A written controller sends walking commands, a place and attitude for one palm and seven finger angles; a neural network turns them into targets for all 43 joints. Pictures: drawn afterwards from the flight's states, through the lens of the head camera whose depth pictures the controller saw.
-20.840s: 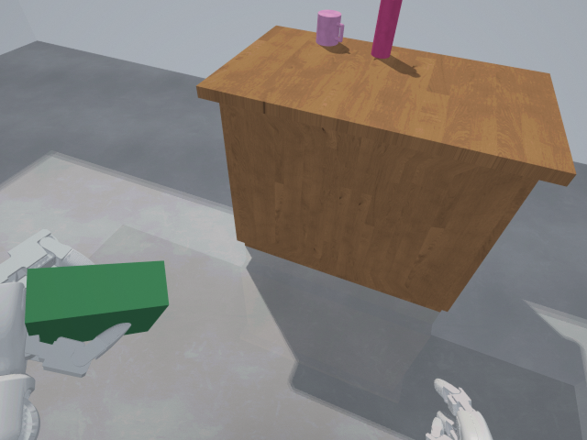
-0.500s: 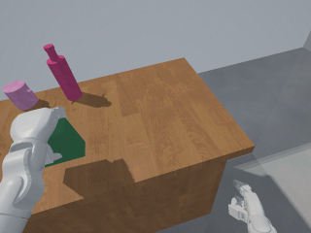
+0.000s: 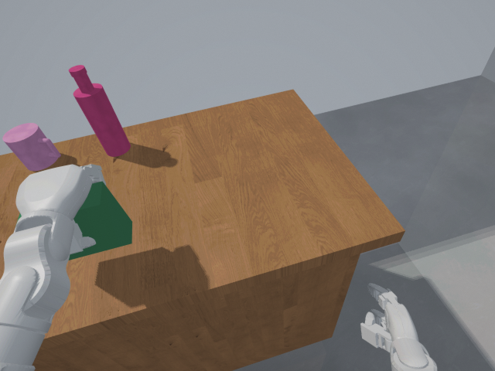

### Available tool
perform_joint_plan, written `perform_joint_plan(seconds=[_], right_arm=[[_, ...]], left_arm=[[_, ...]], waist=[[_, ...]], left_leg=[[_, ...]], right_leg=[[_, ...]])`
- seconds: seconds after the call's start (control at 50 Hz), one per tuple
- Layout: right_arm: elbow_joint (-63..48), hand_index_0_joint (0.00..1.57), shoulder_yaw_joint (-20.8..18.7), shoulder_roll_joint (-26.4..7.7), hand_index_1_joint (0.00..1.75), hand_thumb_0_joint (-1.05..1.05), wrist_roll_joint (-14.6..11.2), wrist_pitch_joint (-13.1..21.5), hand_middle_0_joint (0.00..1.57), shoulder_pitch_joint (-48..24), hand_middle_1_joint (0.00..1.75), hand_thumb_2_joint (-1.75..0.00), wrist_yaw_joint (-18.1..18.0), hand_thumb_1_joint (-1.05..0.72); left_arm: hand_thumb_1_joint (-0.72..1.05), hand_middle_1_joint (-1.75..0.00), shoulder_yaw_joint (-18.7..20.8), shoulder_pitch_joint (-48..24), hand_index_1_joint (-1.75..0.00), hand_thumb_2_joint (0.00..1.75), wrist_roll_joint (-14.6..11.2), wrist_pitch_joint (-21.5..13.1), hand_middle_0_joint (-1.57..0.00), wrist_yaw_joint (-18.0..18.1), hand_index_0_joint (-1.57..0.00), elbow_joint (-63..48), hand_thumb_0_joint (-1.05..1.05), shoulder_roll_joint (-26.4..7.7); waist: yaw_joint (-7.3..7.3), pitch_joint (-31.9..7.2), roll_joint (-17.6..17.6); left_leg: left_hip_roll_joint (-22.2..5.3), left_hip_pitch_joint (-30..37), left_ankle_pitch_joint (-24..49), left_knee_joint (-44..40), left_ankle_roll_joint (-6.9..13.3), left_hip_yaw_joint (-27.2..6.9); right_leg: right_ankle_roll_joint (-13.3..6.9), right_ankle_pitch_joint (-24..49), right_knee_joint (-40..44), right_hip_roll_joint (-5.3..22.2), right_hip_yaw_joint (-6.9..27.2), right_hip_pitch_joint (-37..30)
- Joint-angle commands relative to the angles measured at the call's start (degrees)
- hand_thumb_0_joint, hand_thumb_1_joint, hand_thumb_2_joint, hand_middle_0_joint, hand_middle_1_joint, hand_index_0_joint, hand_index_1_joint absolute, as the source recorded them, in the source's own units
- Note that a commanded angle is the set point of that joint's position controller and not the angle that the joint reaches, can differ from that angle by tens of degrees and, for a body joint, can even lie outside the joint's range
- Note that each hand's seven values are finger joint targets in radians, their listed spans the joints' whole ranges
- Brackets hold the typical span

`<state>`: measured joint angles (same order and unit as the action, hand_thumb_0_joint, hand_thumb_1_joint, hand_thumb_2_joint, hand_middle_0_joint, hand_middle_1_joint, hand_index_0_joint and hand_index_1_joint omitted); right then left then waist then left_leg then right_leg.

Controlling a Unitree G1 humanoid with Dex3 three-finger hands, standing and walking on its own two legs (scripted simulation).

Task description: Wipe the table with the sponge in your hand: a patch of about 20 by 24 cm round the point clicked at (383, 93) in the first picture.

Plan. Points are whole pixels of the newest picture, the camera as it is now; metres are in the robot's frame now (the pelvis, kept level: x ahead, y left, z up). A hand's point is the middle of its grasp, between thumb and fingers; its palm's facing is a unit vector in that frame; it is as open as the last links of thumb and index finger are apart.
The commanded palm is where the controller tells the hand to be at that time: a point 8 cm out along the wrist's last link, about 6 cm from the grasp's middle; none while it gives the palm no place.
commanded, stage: lower the sponge onto the table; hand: left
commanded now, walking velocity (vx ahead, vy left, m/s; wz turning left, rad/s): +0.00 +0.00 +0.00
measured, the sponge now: (87, 229) +0.27 +0.31 +0.10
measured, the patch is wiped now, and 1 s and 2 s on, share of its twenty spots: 0.00 0.00 0.10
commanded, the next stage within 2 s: wipe forward along the first lane in 1.58 s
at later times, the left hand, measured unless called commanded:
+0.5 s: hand (70, 234) +0.25 +0.32 +0.12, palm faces +0.01 -0.05 -1.00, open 9.2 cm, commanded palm +0.22 +0.31 +0.18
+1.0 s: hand (87, 241) +0.25 +0.31 +0.10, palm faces -0.03 -0.06 -1.00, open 9.2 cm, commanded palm +0.23 +0.31 +0.16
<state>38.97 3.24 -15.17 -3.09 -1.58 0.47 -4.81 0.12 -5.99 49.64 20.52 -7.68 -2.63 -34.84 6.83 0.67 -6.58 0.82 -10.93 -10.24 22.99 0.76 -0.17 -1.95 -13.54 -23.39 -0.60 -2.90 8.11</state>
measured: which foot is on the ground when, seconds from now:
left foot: down 0.00-1.00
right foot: down 0.00-1.00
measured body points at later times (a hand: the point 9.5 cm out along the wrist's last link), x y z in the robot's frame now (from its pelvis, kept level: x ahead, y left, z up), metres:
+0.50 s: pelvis +0.00 +0.00 +0.00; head +0.00 -0.04 +0.45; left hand +0.24 +0.32 +0.18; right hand +0.25 -0.20 -0.09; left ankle +0.02 +0.11 -0.74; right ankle -0.01 -0.10 -0.74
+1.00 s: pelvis +0.00 +0.01 +0.00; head +0.00 -0.03 +0.45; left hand +0.25 +0.31 +0.15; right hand +0.23 -0.20 -0.10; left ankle +0.02 +0.11 -0.74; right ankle -0.01 -0.10 -0.74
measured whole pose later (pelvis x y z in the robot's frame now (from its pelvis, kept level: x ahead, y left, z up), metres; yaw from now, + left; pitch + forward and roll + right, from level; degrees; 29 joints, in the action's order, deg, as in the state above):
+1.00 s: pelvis +0.00 +0.01 +0.00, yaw +0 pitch -2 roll +0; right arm 39.7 1.8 -15.3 -2.7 -1.1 2.7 -4.9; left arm -0.9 0.2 50.9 15.7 -3.3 -0.9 -31.2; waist 6.7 0.7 -6.2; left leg 0.9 -11.3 -10.6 23.7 1.2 -0.3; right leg -1.5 -13.2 -23.0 -0.6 -2.8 7.9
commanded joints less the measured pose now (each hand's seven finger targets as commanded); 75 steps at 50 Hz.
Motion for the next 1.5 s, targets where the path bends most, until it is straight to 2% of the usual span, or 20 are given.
perform_joint_plan(seconds=[0.0, 0.28, 0.34, 0.42, 0.46, 0.64, 0.66, 0.74, 0.76, 0.82, 0.94, 0.98, 1.04, 1.06, 1.14, 1.16, 1.28, 1.34, 1.36, 1.48], right_arm=[[-9.99, 0.2, -2.1, -5.28, 0.3, 0.0, -0.15, 3.6, 0.2, -11.16, 0.3, -0.9, -0.26, -0.9], [-10.42, 0.2, -2.54, -5.5, 0.3, 0.0, 0.15, 3.03, 0.2, -9.96, 0.3, -0.9, 0.69, -0.9], [-10.24, 0.2, -2.23, -5.47, 0.3, 0.0, -0.22, 3.27, 0.2, -11.81, 0.3, -0.9, 0.31, -0.9], [-9.44, 0.2, -2.47, -5.69, 0.3, 0.0, -0.16, 3.13, 0.2, -9.71, 0.3, -0.9, -0.5, -0.9], [-9.63, 0.2, -2.25, -5.06, 0.3, 0.0, -0.22, 4.03, 0.2, -10.44, 0.3, -0.9, -0.78, -0.9], [-9.0, 0.2, -2.6, -5.74, 0.3, 0.0, 0.23, 3.16, 0.2, -11.44, 0.3, -0.9, 0.13, -0.9], [-9.63, 0.2, -2.48, -5.15, 0.3, 0.0, 0.24, 3.1, 0.2, -11.2, 0.3, -0.9, 0.23, -0.9], [-9.12, 0.2, -2.38, -5.89, 0.3, 0.0, -0.11, 2.6, 0.2, -11.86, 0.3, -0.9, 0.28, -0.9], [-9.58, 0.2, -2.44, -5.46, 0.3, 0.0, -0.07, 2.74, 0.2, -11.05, 0.3, -0.9, 0.16, -0.9], [-9.6, 0.2, -2.82, -5.44, 0.3, 0.0, -0.07, 3.27, 0.2, -10.01, 0.3, -0.9, 0.03, -0.9], [-8.8, 0.2, -3.03, -5.79, 0.3, 0.0, 0.1, 4.06, 0.2, -9.9, 0.3, -0.9, -0.73, -0.9], [-8.39, 0.2, -3.19, -5.5, 0.3, 0.0, 0.16, 4.16, 0.2, -8.6, 0.3, -0.9, -0.76, -0.9], [-8.54, 0.2, -3.3, -5.72, 0.3, 0.0, 0.2, 4.15, 0.2, -9.83, 0.3, -0.9, -0.36, -0.9], [-8.9, 0.2, -3.36, -5.22, 0.3, 0.0, 0.33, 4.21, 0.2, -9.09, 0.3, -0.9, -0.07, -0.9], [-8.85, 0.2, -3.43, -5.8, 0.3, 0.0, 0.06, 3.58, 0.2, -10.13, 0.3, -0.9, 0.78, -0.9], [-9.65, 0.2, -3.46, -5.61, 0.3, 0.0, 0.2, 3.46, 0.2, -9.29, 0.3, -0.9, 0.84, -0.9], [-9.3, 0.2, -3.61, -5.59, 0.3, 0.0, 0.28, 3.58, 0.2, -8.1, 0.3, -0.9, 0.54, -0.9], [-9.3, 0.2, -3.65, -5.75, 0.3, 0.0, 0.39, 3.79, 0.2, -9.36, 0.3, -0.9, 0.33, -0.9], [-9.32, 0.2, -3.73, -5.36, 0.3, 0.0, 0.45, 3.63, 0.2, -8.17, 0.3, -0.9, 0.24, -0.9], [-8.83, 0.2, -3.81, -5.8, 0.3, 0.0, 0.26, 3.37, 0.2, -8.17, 0.3, -0.9, 0.38, -0.9]], left_arm=[[0.1, -1.6, 10.02, -16.77, -1.6, 1.3, 1.7, -0.99, -1.2, 2.73, -1.2, -12.61, 0.0, -15.66], [0.1, -1.6, 13.62, -4.85, -1.6, 1.3, 0.64, -0.21, -1.2, 4.98, -1.2, -15.7, 0.0, -15.83], [0.1, -1.6, 13.0, -7.73, -1.6, 1.3, 0.44, -0.45, -1.2, 5.14, -1.2, -16.2, 0.0, -15.83], [0.1, -1.6, 9.37, -10.59, -1.6, 1.3, 1.41, -1.42, -1.2, 4.65, -1.2, -12.53, 0.0, -13.6], [0.1, -1.6, 7.73, -13.58, -1.6, 1.3, 1.67, -2.65, -1.2, 4.73, -1.2, -14.16, 0.0, -12.25], [0.1, -1.6, 13.56, -7.95, -1.6, 1.3, 2.19, -2.37, -1.2, 7.11, -1.2, -11.48, 0.0, -15.9], [0.1, -1.6, 10.26, -8.23, -1.6, 1.3, 2.01, -2.01, -1.2, 7.11, -1.2, -11.46, 0.0, -12.22], [0.1, -1.6, 11.72, -7.52, -1.6, 1.3, 1.74, -0.77, -1.2, 6.71, -1.2, -9.5, 0.0, -14.4], [0.1, -1.6, 8.6, -8.41, -1.6, 1.3, 1.84, -1.05, -1.2, 6.28, -1.2, -9.93, 0.0, -11.28], [0.1, -1.6, 6.85, -9.84, -1.6, 1.3, 2.32, -2.9, -1.2, 5.8, -1.2, -11.35, 0.0, -10.2], [0.1, -1.6, 11.5, -11.26, -1.6, 1.3, 2.99, -5.35, -1.2, 7.72, -1.2, -9.87, 0.0, -14.54], [0.1, -1.6, 9.92, -12.98, -1.6, 1.3, 3.68, -5.6, -1.2, 8.6, -1.2, -8.35, 0.0, -12.73], [0.1, -1.6, 12.15, -10.08, -1.6, 1.3, 3.06, -5.29, -1.2, 9.79, -1.2, -9.12, 0.0, -14.13], [0.1, -1.6, 9.83, -8.73, -1.6, 1.3, 2.99, -5.03, -1.2, 9.85, -1.2, -9.08, 0.0, -11.04], [0.1, -1.6, 10.45, -4.24, -1.6, 1.3, 2.22, -3.08, -1.2, 9.34, -1.2, -8.28, 0.0, -10.82], [0.1, -1.6, 7.56, -2.73, -1.6, 1.3, 1.89, -2.71, -1.2, 8.86, -1.2, -8.42, 0.0, -7.91], [0.1, -1.6, 8.66, -4.38, -1.6, 1.3, 3.14, -4.43, -1.2, 8.81, -1.2, -10.61, 0.0, -9.85], [0.1, -1.6, 11.45, -3.73, -1.6, 1.3, 3.3, -5.47, -1.2, 9.9, -1.2, -11.53, 0.0, -12.11], [0.1, -1.6, 9.15, -2.82, -1.6, 1.3, 3.22, -5.21, -1.2, 9.96, -1.2, -9.98, 0.0, -9.26], [0.1, -1.6, 8.57, -2.06, -1.6, 1.3, 3.24, -4.18, -1.2, 10.07, -1.2, -7.82, 0.0, -8.67]], waist=[[0.12, -14.91, 0.57], [0.82, -14.25, 3.85], [0.32, -12.3, 1.1], [-1.17, -10.81, 2.93], [-1.13, -12.67, -0.2], [1.17, -12.21, 1.66], [0.7, -12.64, 1.53], [0.53, -10.97, 2.15], [-0.17, -12.32, 2.53], [-0.78, -12.57, 1.48], [-0.08, -12.15, 2.63], [-0.5, -12.86, 1.05], [0.76, -13.92, -0.67], [0.52, -14.72, 0.0], [0.51, -12.36, 2.8], [0.22, -12.25, 2.58], [-0.45, -13.45, 3.42], [0.45, -13.06, 1.95], [-0.1, -12.51, 3.04], [-0.3, -11.7, 3.08]], left_leg=[[0.82, 7.25, 12.05, -0.92, 1.1, -4.25], [0.65, 5.82, 14.96, 0.59, 1.16, -3.93], [0.88, 6.45, 12.11, 0.03, 1.22, -4.24], [0.8, 6.1, 9.4, -0.44, 1.32, -4.22], [0.71, 7.39, 8.7, -0.7, 1.38, -4.3], [0.79, 5.99, 10.65, -1.81, 0.89, -4.43], [0.62, 5.57, 10.76, -1.64, 0.88, -3.8], [1.03, 5.1, 9.05, -1.7, 1.04, -4.0], [0.82, 5.3, 8.92, -1.39, 1.22, -3.6], [0.81, 6.69, 8.62, -1.28, 1.4, -4.3], [1.0, 6.77, 7.82, -1.35, 1.59, -4.37], [0.92, 6.67, 8.89, -1.27, 1.33, -4.05], [1.04, 7.16, 10.42, -1.4, 1.17, -4.2], [0.83, 6.72, 11.63, -1.07, 1.21, -3.77], [0.87, 5.76, 11.68, -0.98, 1.2, -3.8], [0.77, 5.07, 11.03, -0.85, 1.42, -3.37], [0.81, 6.48, 12.28, 0.02, 1.71, -3.79], [1.01, 6.92, 11.96, 0.02, 1.73, -3.88], [0.95, 6.09, 11.86, 0.18, 1.8, -3.47], [1.02, 5.04, 11.14, 0.01, 1.45, -3.45]], right_leg=[[-2.36, 11.26, 3.44, 1.05, 5.75, -2.23], [-2.07, 16.11, 2.0, 1.01, 6.08, -3.25], [-2.59, 12.49, 3.19, 0.29, 7.24, -1.32], [-1.84, 9.12, 4.37, 0.61, 5.76, 0.65], [-2.33, 7.28, 4.28, 0.44, 5.23, 0.41], [-2.95, 9.2, 4.09, -0.1, 6.61, -2.01], [-2.48, 9.37, 3.65, 0.5, 5.32, -2.24], [-2.6, 8.13, 4.39, -0.05, 6.61, -1.28], [-2.14, 7.86, 4.09, 0.34, 5.06, -1.26], [-2.07, 7.46, 4.45, 0.2, 5.03, -0.03], [-2.68, 6.42, 4.8, -0.4, 6.48, -0.1], [-2.46, 6.91, 4.63, -0.16, 5.08, 0.17], [-3.05, 8.58, 4.13, -0.39, 6.17, -1.6], [-2.72, 9.83, 3.53, 0.03, 4.77, -2.2], [-2.59, 11.18, 3.6, -0.3, 5.7, -1.58], [-2.16, 10.71, 3.49, 0.15, 4.41, -1.63], [-2.08, 12.07, 3.36, -0.16, 4.92, -0.66], [-2.71, 11.83, 3.41, -0.53, 6.42, -0.95], [-2.27, 11.43, 3.36, -0.24, 4.87, -0.49], [-2.15, 11.21, 3.49, -0.17, 5.2, 0.19]])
